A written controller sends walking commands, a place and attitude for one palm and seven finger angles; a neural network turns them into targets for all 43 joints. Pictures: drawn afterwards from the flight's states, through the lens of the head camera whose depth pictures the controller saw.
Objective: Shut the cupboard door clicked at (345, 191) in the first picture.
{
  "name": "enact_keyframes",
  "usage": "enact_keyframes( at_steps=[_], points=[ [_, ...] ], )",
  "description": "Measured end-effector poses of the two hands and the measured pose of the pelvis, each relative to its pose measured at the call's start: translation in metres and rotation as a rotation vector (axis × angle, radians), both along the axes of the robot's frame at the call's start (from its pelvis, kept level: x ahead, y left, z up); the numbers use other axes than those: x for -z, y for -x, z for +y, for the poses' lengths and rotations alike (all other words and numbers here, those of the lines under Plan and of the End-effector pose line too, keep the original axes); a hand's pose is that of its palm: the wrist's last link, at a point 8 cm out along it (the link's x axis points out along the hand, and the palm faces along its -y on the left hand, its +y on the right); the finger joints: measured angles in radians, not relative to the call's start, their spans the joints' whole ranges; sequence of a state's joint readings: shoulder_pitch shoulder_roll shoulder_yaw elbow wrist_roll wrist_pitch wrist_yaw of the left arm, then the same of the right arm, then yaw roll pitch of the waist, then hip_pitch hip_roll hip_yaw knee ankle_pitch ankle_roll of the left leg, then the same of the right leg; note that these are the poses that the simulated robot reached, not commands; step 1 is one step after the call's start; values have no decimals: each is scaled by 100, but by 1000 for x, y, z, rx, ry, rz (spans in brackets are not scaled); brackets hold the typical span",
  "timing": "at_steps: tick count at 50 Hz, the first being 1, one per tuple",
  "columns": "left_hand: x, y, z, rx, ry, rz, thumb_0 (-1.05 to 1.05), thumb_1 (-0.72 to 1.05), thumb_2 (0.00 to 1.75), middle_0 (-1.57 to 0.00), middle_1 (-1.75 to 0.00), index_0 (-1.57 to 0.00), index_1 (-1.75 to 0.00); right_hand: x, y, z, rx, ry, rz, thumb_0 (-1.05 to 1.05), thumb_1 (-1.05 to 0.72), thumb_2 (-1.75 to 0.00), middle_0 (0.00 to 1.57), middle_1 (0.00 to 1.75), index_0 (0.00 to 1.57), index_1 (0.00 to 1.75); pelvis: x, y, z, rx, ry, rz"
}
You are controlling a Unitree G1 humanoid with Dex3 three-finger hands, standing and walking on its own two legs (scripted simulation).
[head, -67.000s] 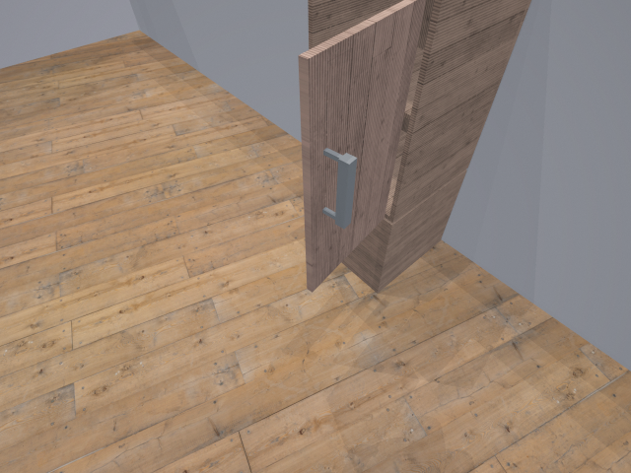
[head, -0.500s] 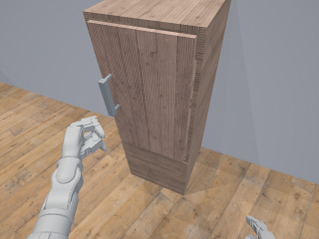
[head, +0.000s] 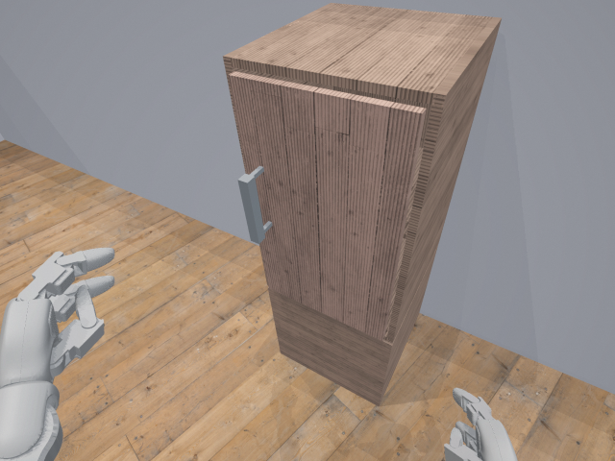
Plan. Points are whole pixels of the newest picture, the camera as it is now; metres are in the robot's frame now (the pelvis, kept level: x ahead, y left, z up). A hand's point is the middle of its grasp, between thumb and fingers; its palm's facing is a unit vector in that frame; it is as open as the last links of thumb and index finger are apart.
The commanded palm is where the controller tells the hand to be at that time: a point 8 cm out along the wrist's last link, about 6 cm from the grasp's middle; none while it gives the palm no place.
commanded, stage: draw the hand back to the body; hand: left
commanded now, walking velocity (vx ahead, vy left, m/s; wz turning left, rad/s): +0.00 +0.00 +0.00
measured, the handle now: (258, 205) +0.60 +0.18 -0.01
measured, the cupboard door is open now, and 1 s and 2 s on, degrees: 0 0 0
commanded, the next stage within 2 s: step back with the hand held close in 0.46 s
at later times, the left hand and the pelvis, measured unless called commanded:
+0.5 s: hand (93, 324) +0.20 +0.24 +0.16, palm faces +0.45 -0.79 -0.41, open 7.4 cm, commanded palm +0.15 +0.28 +0.17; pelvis +0.01 -0.02 +0.00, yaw +0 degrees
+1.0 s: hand (51, 336) +0.18 +0.28 +0.16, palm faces +0.39 -0.76 -0.52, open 7.4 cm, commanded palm +0.12 +0.31 +0.17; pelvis -0.03 +0.01 +0.00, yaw -1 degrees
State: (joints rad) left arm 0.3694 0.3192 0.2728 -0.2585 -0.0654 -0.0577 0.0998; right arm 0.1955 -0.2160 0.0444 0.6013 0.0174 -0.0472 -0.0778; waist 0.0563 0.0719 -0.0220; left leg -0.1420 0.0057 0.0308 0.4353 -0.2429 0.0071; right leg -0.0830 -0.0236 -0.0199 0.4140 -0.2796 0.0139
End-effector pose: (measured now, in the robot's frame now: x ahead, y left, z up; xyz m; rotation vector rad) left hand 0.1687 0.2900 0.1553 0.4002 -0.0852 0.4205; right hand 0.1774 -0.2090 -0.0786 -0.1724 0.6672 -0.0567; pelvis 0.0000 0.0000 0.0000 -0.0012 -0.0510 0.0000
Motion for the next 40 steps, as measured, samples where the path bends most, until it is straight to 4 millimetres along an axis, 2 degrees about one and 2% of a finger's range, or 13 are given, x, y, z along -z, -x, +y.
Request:
enact_keyframes(
  at_steps=[6, 10, 18, 24, 27, 33, 40],
  points=[
    [-20, 25, 12, -70, -84, -16, 1, 90, 90, -38, -50, -39, -50, 3, -4, -5, -2, 1, 0, 2, -90, -89, 20, 30, 20, 30, 0, -5, -3, -2, 0, 1],
    [-23, 32, 13, -105, -97, -16, 1, 90, 90, -30, -40, -30, -41, 5, -6, -9, -7, 8, 2, 2, -90, -89, 20, 30, 20, 30, 0, -6, -4, -9, -1, 0],
    [-6, 18, -1, -81, -32, 12, 1, 90, 90, -22, -32, -23, -32, 5, -4, -20, 7, 30, 8, 2, -90, -89, 20, 30, 20, 30, 0, -6, -11, -9, -6, 6],
    [-20, 13, -12, -30, -78, -32, 2, 89, 90, -21, -30, -21, -31, 2, -5, -27, 33, 24, -22, 2, -90, -90, 20, 30, 20, 30, 1, -10, -15, -1, -5, 1],
    [-26, 13, -11, -29, -98, -45, 1, 89, 90, -21, -30, -21, -31, 2, -5, -29, 42, 16, -25, 2, -90, -90, 20, 30, 20, 30, 1, -11, -17, 2, -5, -1],
    [-24, 12, -4, -52, -115, -30, 1, 89, 90, -21, -30, -21, -30, 6, -1, -33, 43, 12, 5, 2, -90, -90, 20, 30, 20, 30, 1, -7, -18, -6, 6, 19],
    [-12, 10, -2, 7, -131, 34, 1, 89, 90, -21, -30, -21, -30, 12, 13, -40, 100, 52, 83, 2, -90, -89, 20, 30, 20, 30, 3, 0, -5, 0, 10, 65]
  ],
)
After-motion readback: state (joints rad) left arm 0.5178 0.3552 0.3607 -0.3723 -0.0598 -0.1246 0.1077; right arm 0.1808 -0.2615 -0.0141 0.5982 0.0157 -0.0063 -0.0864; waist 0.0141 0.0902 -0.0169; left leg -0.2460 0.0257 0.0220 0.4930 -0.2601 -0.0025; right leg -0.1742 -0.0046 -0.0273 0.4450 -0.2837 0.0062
